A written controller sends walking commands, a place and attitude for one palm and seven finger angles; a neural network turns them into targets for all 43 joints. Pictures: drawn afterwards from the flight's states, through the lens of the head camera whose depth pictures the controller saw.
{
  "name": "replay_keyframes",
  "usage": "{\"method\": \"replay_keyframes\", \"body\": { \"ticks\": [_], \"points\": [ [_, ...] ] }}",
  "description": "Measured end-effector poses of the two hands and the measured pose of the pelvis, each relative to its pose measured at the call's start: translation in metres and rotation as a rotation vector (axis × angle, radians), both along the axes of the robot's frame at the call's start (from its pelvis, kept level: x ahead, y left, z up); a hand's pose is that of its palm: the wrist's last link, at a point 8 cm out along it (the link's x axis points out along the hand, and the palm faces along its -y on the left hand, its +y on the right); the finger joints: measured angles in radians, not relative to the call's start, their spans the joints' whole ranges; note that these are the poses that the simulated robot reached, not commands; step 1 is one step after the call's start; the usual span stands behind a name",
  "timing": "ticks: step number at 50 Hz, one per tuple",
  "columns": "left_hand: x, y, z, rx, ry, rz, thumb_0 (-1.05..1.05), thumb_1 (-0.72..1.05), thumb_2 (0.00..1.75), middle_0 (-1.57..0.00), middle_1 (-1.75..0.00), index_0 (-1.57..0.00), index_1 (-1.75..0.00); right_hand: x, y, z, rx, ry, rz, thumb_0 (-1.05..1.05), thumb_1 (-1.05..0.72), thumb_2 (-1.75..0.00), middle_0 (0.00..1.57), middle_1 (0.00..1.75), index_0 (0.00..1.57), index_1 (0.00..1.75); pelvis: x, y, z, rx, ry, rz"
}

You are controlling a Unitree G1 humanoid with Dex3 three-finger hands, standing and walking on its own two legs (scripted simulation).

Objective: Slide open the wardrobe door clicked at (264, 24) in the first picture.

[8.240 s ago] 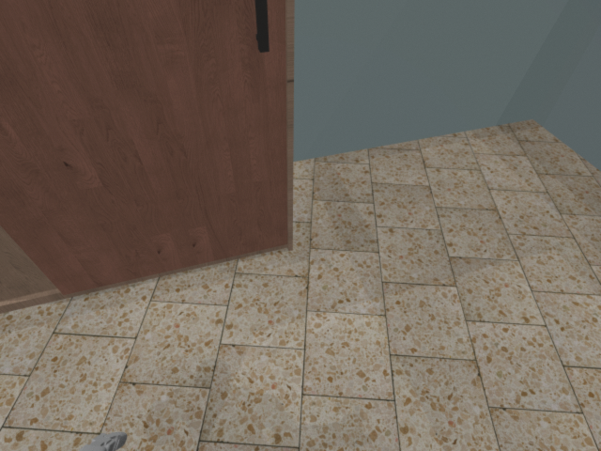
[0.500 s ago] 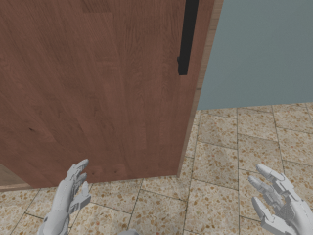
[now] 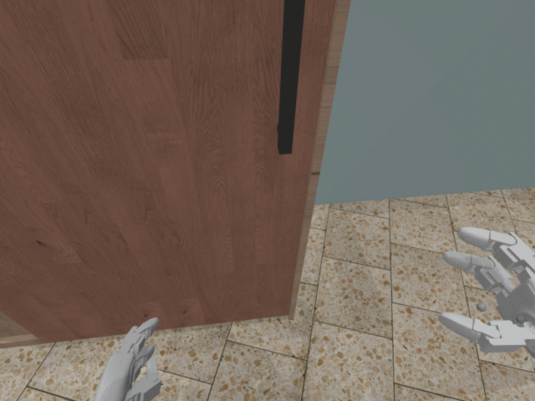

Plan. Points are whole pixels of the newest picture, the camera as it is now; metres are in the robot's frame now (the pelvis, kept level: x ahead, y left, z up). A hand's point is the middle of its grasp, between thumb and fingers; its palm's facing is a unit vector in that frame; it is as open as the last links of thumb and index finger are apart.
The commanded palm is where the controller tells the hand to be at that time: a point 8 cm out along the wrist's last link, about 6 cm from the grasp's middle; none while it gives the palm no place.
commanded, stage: raise the hand with hooked fingers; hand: right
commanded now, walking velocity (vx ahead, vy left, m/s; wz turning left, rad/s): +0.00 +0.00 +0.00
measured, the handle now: (288, 43) +0.51 -0.01 +0.30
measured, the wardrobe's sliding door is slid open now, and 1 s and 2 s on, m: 0.00 0.00 0.00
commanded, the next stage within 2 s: move the hooked fingers beside the handle in 1.22 s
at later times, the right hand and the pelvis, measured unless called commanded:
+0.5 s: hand out of the picture +0.26 -0.27 +0.22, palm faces -0.03 +0.99 -0.16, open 13.8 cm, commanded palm +0.23 -0.31 +0.24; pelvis +0.01 +0.01 +0.02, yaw -1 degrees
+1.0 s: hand out of the picture +0.28 -0.26 +0.27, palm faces -0.06 +0.99 -0.14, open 14.0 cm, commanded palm +0.24 -0.30 +0.28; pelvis +0.00 +0.02 +0.02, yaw +0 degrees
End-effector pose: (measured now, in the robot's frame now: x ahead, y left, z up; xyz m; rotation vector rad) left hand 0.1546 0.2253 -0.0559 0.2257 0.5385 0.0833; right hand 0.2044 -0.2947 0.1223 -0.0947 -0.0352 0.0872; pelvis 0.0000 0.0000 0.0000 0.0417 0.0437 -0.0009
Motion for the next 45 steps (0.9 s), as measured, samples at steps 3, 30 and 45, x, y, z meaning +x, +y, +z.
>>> {"method": "replay_keyframes", "body": {
  "ticks": [3,30,45],
  "points": [
    [0.004,0.002,0.006,0.013,-0.018,0.003,0.02,0.9,0.89,-0.21,-0.3,-0.21,-0.3,0.003,-0.001,0.009,-0.009,-0.003,0.005,0.0,0.0,-0.51,0.27,0.88,0.26,0.88,0.001,-0.002,0.003,-0.002,-0.015,-0.001],
    [0.044,-0.009,0.023,-0.051,-0.034,-0.084,0.01,0.9,0.89,-0.21,-0.3,-0.21,-0.3,0.04,-0.03,0.126,-0.057,-0.105,-0.048,-0.01,0.49,-0.3,0.31,1.19,0.3,1.19,0.007,0.012,0.02,-0.019,-0.083,-0.017],
    [0.041,0.015,0.023,-0.06,-0.018,-0.045,0.01,0.9,0.89,-0.21,-0.3,-0.21,-0.3,0.059,-0.027,0.157,-0.051,-0.077,-0.026,-0.01,0.5,-0.3,0.31,1.2,0.3,1.2,0.006,0.018,0.021,-0.03,-0.074,-0.007]
  ]
}}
